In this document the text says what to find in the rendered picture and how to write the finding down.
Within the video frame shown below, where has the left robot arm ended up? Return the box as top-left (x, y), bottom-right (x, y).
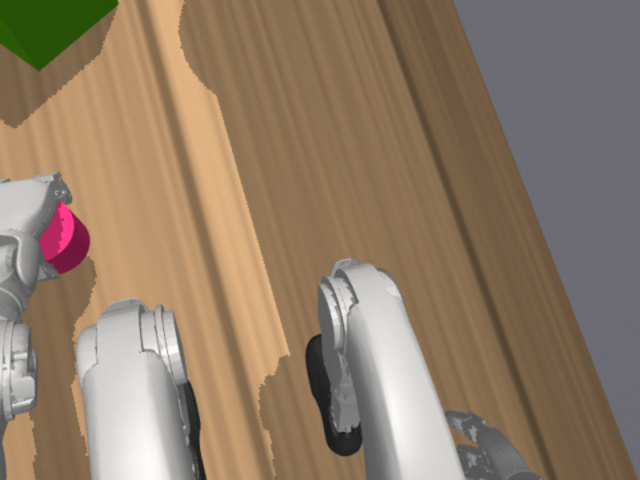
top-left (0, 229), bottom-right (41, 480)

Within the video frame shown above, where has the right robot hand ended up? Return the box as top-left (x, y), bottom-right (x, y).
top-left (444, 411), bottom-right (531, 480)

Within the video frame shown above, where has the left robot hand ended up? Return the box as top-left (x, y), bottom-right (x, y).
top-left (0, 172), bottom-right (72, 281)

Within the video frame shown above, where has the left robot foot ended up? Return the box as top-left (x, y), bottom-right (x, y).
top-left (183, 380), bottom-right (207, 480)

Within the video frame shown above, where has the right robot foot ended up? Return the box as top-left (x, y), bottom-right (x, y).
top-left (306, 334), bottom-right (362, 456)

